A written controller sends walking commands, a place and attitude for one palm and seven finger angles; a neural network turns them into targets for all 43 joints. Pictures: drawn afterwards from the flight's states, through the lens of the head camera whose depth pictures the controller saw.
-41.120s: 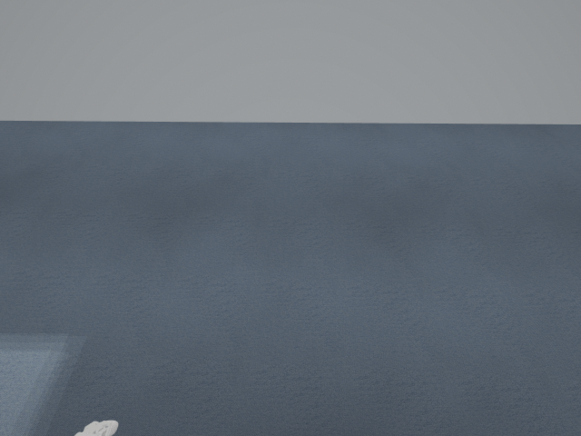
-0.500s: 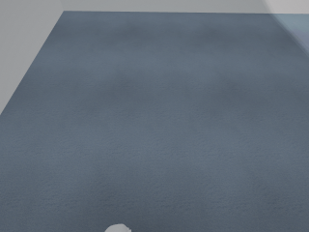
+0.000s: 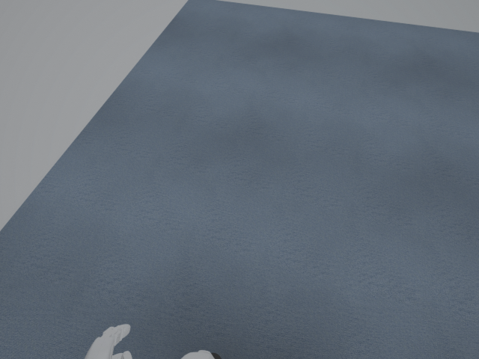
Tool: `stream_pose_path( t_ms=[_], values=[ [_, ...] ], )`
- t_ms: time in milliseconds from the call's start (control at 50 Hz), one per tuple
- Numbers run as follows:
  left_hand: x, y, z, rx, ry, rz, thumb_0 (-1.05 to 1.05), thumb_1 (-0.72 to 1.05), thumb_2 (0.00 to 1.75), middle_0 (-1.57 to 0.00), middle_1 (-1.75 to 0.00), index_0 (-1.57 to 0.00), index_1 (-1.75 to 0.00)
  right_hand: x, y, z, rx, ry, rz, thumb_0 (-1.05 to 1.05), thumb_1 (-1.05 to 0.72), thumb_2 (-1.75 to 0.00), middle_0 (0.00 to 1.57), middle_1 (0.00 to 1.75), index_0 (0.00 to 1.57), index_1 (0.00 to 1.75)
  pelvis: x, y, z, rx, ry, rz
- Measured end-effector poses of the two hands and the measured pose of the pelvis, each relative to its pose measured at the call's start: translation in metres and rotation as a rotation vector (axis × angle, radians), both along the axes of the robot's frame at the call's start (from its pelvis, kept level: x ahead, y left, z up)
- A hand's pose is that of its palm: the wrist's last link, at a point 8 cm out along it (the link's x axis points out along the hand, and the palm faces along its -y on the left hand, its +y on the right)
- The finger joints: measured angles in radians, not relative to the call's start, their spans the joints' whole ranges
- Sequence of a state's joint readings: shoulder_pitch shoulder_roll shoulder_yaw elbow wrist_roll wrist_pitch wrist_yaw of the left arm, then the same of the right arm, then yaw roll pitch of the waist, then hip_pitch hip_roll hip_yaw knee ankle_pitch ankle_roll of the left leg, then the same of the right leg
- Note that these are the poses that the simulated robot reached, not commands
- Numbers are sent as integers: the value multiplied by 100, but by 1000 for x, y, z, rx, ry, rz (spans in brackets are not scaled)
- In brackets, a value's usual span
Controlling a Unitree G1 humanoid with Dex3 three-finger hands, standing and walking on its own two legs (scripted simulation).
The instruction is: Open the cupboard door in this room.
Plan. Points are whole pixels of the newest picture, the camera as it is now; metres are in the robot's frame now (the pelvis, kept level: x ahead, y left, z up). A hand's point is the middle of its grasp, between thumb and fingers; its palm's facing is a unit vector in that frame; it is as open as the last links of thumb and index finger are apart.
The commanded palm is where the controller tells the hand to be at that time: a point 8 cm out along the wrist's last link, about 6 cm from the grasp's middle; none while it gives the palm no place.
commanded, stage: turn to face it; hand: left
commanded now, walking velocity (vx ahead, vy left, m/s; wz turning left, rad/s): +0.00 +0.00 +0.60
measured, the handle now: out of the picture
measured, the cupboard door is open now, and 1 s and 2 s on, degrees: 43 43 43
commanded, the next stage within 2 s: none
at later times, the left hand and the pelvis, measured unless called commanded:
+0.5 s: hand out of the picture +0.03 +0.20 -0.17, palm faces +0.35 -0.89 -0.28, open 7.4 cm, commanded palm none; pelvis +0.05 -0.03 -0.01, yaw +20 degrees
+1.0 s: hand out of the picture +0.00 +0.14 -0.18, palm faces +0.63 -0.74 -0.22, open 7.4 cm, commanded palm none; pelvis +0.08 -0.06 -0.01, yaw +40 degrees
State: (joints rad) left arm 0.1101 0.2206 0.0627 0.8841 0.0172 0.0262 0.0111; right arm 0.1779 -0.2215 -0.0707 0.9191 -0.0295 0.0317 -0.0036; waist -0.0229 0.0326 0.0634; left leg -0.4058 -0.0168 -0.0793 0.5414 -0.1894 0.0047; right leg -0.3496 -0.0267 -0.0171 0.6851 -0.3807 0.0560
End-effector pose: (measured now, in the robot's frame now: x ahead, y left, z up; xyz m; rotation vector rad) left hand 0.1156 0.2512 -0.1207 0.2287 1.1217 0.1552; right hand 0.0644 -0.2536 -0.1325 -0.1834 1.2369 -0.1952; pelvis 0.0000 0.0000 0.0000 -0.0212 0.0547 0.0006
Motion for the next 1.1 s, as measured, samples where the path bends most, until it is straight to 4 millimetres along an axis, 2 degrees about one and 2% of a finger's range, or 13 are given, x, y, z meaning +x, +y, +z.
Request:
stream_pose_path(
  t_ms=[60,120,180,280,380,440,520,600,660,760,880,1000,1100],
  values=[
    [-6,-7,2,38,-26,30,1,91,90,-20,-29,-20,-30,18,-21,-9,7,0,27,0,-90,-90,20,30,20,30,5,-17,-7,29,-1,34],
    [-23,-15,8,44,4,76,1,91,90,-20,-29,-20,-30,40,-33,-5,1,4,66,0,-91,-90,20,30,20,30,12,-24,-1,40,-14,82],
    [-42,-22,8,33,45,123,1,91,90,-20,-29,-20,-30,65,-36,3,1,-4,116,0,-91,-90,20,30,19,30,20,-30,5,62,-18,126],
    [-77,-28,-3,-5,112,215,1,90,90,-21,-30,-21,-30,116,-21,10,-3,-33,240,0,-91,-90,20,30,19,30,31,-32,4,79,-18,200],
    [-111,-17,-29,-33,177,313,1,90,90,-21,-30,-21,-30,164,5,5,-25,-124,360,0,-91,-90,20,30,19,30,39,-22,-16,52,-19,274],
    [-114,-11,-29,-17,186,369,1,91,90,-21,-30,-21,-30,172,13,9,-30,-128,406,0,-91,-90,20,30,19,30,42,-27,-14,50,-25,309],
    [-99,-12,-16,-5,120,412,1,91,90,-20,-29,-20,-30,173,13,8,-23,-83,449,0,-90,-90,20,30,20,30,47,-36,-6,34,-31,358],
    [-82,-22,-3,19,45,434,1,91,90,-20,-29,-20,-30,180,5,-1,4,-45,473,0,-90,-90,20,30,20,30,56,-51,-5,28,-33,408],
    [-78,-33,-1,54,0,452,1,91,90,-20,-29,-20,-30,192,-4,-14,25,-32,486,0,-90,-90,21,30,20,30,65,-65,-13,44,-28,444],
    [-90,-60,6,36,27,518,1,91,90,-21,-30,-20,-30,216,-4,-7,28,-19,528,0,-91,-90,20,30,20,30,74,-71,-3,63,-33,518],
    [-111,-82,-2,-33,55,608,1,90,90,-21,-30,-21,-30,241,23,9,27,-30,631,0,-91,-90,20,30,19,30,81,-70,4,78,-18,606],
    [-149,-82,-30,-77,94,725,1,90,90,-21,-30,-21,-30,261,61,8,6,-98,759,0,-91,-90,20,30,19,30,78,-61,-12,51,-19,693],
    [-157,-76,-20,-55,96,794,1,91,90,-21,-30,-20,-30,260,64,14,-15,-77,811,0,-90,-90,20,30,20,30,83,-67,-3,37,-27,747]
  ],
)
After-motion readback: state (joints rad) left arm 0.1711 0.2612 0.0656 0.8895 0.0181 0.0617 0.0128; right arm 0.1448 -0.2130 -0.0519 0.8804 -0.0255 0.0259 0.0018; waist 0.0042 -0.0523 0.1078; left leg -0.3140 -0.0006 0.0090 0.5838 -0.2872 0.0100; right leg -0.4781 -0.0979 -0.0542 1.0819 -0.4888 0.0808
